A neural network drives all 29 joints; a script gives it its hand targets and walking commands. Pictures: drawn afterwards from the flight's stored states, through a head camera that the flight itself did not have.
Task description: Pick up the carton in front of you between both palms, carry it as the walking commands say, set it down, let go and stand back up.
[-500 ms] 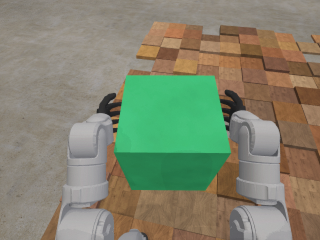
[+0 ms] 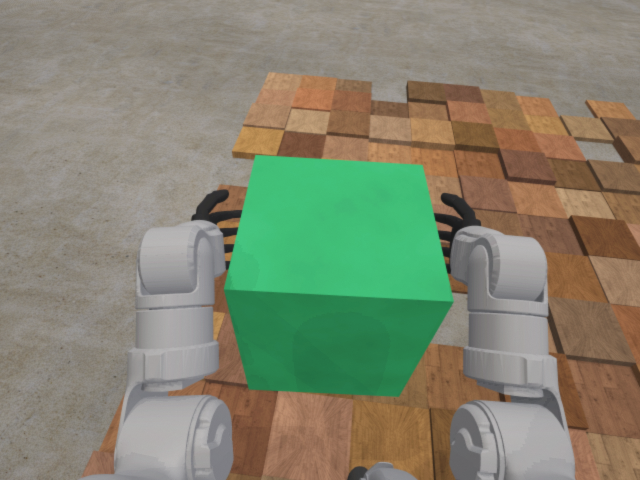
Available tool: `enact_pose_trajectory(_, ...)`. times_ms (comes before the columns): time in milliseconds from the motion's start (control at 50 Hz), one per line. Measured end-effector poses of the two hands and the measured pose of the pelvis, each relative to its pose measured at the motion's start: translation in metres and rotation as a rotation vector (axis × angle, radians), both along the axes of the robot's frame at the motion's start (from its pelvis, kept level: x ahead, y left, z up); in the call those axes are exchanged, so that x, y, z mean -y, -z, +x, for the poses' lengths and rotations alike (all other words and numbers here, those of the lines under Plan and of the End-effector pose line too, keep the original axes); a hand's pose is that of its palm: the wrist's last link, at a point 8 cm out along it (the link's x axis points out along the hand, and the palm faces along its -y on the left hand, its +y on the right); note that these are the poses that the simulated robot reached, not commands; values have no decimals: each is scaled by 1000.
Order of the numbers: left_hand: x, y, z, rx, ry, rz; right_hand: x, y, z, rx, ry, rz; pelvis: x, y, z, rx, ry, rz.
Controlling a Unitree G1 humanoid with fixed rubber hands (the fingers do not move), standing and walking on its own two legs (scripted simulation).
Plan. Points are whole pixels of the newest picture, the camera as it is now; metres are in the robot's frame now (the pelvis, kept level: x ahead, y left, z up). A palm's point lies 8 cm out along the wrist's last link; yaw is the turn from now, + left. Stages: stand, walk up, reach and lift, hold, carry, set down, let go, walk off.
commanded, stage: carry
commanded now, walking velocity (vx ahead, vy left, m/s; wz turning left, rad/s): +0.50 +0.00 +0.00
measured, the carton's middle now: (331, 282) +0.36 -0.01 +0.05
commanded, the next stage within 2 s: none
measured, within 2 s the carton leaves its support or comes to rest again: neither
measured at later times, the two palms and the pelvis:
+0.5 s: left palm (230, 151) +0.61 +0.15 +0.08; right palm (403, 146) +0.63 -0.15 +0.08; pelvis +0.30 -0.01 +0.00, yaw +1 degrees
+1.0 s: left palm (256, 60) +0.91 +0.12 +0.09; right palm (392, 64) +0.91 -0.18 +0.09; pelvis +0.66 -0.02 -0.02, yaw +0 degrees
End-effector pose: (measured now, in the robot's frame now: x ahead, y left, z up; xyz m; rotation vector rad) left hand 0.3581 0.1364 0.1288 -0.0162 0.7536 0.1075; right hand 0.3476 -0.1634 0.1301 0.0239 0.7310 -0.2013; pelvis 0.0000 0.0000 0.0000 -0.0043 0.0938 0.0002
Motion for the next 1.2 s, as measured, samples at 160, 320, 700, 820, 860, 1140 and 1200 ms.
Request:
enact_pose_trajectory(160, 13, 47, 87, -74, -21, 69, 13, 53, 107, -75, -86, 3, 24, 15, 97, 17, -9, 4)
enact_pose_trajectory(320, 9, 59, 151, -107, -62, 55, 8, 62, 184, -107, -110, 10, 31, -7, 178, 2, -15, 24)
enact_pose_trajectory(700, -27, 47, 364, 33, -57, -49, -27, 39, 376, 34, -7, 9, -16, -5, 446, 9, 23, -5)
enact_pose_trajectory(820, -15, 30, 432, 56, -6, -31, -15, 24, 432, 58, 25, 8, -14, -9, 519, 10, 25, 0)
enact_pose_trajectory(860, -10, 27, 457, 68, -5, -25, -10, 22, 456, 70, 26, 15, -10, -7, 546, 16, 26, 8)
enact_pose_trajectory(1140, 34, 68, 645, -21, -82, 57, 33, 80, 675, -20, -87, 58, 50, 30, 746, 43, -25, 32)
enact_pose_trajectory(1200, 37, 70, 679, -45, -93, 56, 36, 81, 712, -44, -94, 62, 58, 22, 777, 35, -26, 35)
